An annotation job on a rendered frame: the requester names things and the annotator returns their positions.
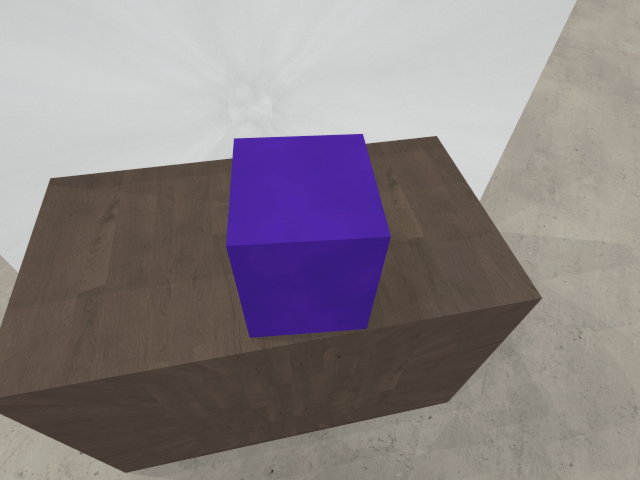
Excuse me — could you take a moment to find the carton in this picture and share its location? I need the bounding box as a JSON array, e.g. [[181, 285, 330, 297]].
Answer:
[[226, 134, 391, 338]]

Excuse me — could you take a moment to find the pedestal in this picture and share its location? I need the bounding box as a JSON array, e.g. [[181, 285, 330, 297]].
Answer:
[[0, 136, 542, 473]]

